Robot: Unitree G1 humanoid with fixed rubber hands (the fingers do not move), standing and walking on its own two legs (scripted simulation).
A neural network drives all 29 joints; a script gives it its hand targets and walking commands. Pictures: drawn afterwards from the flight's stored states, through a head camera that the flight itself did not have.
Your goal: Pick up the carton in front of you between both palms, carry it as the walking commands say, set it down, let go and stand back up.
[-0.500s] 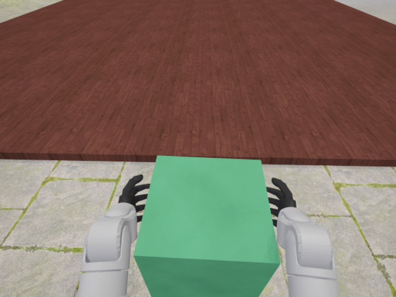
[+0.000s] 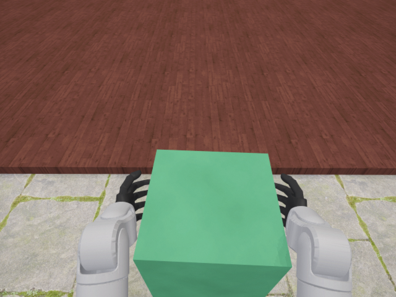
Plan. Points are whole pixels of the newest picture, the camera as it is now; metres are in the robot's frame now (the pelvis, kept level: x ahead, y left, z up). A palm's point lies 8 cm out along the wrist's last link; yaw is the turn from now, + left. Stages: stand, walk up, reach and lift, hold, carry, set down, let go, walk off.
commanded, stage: carry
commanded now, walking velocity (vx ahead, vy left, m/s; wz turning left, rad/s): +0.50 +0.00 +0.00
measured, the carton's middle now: (208, 231) +0.27 -0.01 +0.02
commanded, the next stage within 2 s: none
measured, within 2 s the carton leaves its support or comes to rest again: neither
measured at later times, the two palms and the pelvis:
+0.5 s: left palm (147, 100) +0.60 +0.14 +0.11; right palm (257, 100) +0.61 -0.16 +0.10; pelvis +0.34 -0.02 +0.00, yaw +2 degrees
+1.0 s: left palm (155, 28) +1.00 +0.16 +0.16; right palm (234, 28) +1.01 -0.14 +0.15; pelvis +0.64 +0.00 -0.01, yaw +1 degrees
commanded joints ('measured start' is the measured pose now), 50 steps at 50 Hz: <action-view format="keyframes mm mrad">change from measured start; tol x32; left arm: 1 -355 -907 -682 10 -323 -13 -221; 31 -602 -663 -663 -228 -420 92 -215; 50 -1219 -774 -535 284 -472 119 -196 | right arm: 1 -421 889 745 -33 432 7 296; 20 -325 922 766 -82 351 -63 242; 50 -1186 760 545 289 458 115 218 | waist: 1 39 151 -117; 5 74 -265 -297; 28 46 -187 -122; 31 3 255 -339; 50 58 -38 -314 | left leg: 1 -55 170 1 77 882 67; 7 -685 22 -159 1082 -37 21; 23 -679 13 58 317 348 16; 29 -114 -82 141 209 248 60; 32 253 363 -676 -32 168 272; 43 -18 178 -3 123 955 150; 50 -255 75 24 441 306 20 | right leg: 1 291 81 -109 -106 159 -19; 3 608 100 -131 -139 69 -31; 6 822 -389 752 -447 -160 -238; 25 691 -176 33 -438 470 -109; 29 583 -114 -79 32 672 -40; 33 -61 28 179 784 -252 -23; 46 152 52 27 -26 112 -14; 50 564 -123 185 -174 772 -52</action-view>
